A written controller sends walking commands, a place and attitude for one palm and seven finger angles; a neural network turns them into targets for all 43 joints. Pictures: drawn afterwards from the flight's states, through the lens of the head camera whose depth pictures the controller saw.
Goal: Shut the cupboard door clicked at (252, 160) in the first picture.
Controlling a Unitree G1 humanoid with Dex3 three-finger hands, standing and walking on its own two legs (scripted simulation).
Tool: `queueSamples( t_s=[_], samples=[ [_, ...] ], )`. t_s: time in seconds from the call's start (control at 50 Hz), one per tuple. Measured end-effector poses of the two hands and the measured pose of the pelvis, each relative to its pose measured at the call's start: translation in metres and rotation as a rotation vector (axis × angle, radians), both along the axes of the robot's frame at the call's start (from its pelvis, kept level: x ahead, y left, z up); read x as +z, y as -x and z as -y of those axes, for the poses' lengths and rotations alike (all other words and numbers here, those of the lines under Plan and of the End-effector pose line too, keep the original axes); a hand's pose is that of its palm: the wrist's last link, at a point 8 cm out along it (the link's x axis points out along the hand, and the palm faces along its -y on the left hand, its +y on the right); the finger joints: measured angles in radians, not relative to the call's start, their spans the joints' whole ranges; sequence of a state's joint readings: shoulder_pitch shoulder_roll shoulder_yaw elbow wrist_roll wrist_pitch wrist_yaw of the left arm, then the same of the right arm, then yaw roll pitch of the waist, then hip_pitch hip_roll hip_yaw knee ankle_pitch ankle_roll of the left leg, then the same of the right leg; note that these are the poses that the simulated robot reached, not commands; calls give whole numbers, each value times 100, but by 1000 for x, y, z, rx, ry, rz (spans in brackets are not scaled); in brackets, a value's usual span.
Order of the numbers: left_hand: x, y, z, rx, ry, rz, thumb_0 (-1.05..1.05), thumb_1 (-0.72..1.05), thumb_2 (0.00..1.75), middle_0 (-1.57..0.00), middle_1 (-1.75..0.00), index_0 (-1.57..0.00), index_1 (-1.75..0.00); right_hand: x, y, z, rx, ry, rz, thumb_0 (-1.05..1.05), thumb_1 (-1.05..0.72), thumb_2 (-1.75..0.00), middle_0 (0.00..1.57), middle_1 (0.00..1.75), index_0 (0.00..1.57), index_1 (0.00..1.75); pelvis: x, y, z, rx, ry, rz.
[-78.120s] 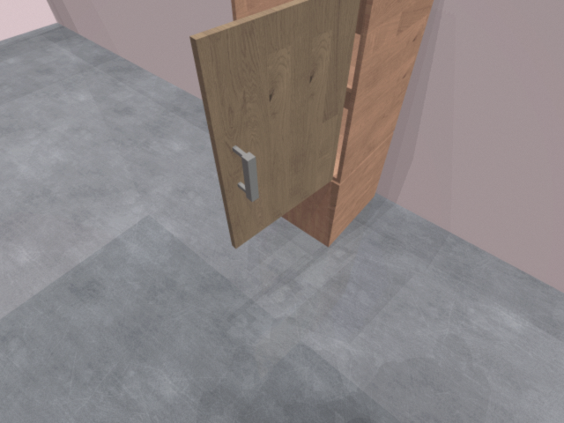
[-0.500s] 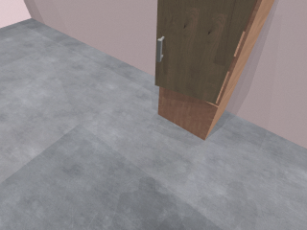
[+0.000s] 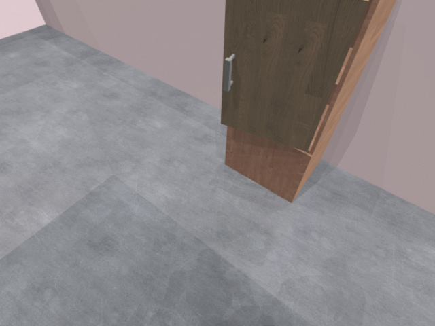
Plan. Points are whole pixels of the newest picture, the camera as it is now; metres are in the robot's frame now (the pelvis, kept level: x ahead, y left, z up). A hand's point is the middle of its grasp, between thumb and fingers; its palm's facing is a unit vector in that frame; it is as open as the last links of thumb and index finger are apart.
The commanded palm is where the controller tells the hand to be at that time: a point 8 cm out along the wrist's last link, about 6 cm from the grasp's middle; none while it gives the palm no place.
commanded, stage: walk to a spot facing it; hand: left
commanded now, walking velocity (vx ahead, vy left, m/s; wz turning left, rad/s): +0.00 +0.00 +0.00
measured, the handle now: (229, 72) +0.99 +0.00 -0.06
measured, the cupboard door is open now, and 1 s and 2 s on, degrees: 12 12 12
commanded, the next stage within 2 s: turn to face it in 0.66 s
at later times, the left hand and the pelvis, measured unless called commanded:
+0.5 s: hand out of the picture +0.01 +0.25 -0.22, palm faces +0.25 -0.95 -0.19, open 7.4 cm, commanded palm none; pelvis +0.04 +0.05 -0.03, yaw +14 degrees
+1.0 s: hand (109, 274) +0.26 +0.27 -0.18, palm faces +0.32 -0.92 -0.22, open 7.4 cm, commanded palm none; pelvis +0.23 +0.08 -0.02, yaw +19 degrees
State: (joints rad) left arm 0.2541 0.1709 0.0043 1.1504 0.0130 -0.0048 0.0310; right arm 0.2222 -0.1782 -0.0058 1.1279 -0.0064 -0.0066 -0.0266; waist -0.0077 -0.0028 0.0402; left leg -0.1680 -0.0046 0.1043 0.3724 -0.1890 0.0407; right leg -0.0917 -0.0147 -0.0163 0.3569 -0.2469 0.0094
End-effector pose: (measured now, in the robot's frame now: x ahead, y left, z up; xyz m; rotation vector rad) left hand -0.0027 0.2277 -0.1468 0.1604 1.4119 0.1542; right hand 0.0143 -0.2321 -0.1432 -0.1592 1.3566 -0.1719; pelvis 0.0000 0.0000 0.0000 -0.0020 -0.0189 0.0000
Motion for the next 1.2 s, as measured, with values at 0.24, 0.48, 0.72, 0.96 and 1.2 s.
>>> queueSamples(
  t_s=[0.24,0.48,0.72,0.96,1.2],
  samples=[
    [-6,-10,-7,69,-16,32,0,91,90,-20,-30,-20,-30,-7,-9,0,51,-2,-48,1,-91,-90,20,30,20,30,-8,-3,0,72,8,-15],
    [-39,6,-60,251,17,15,0,91,90,-20,-30,-20,-30,-6,-101,-32,232,68,28,1,-90,-90,20,30,20,30,-32,-41,-48,246,15,-28],
    [11,-130,-126,267,-69,244,1,91,90,-20,-30,-19,-30,9,-148,-81,310,35,-71,1,-90,-90,20,30,20,30,-4,-112,-81,356,14,-59],
    [-3,-241,-100,266,-69,264,0,91,90,-20,-30,-20,-30,-37,-257,-93,280,-36,-102,1,-90,-90,20,30,21,30,-28,-225,-79,338,0,-5],
    [0,-218,-93,289,-27,11,0,93,90,-20,-30,-20,-30,0,-401,-114,296,1,148,1,-91,-90,20,30,20,30,-8,-262,-89,223,10,-52]
  ],
)
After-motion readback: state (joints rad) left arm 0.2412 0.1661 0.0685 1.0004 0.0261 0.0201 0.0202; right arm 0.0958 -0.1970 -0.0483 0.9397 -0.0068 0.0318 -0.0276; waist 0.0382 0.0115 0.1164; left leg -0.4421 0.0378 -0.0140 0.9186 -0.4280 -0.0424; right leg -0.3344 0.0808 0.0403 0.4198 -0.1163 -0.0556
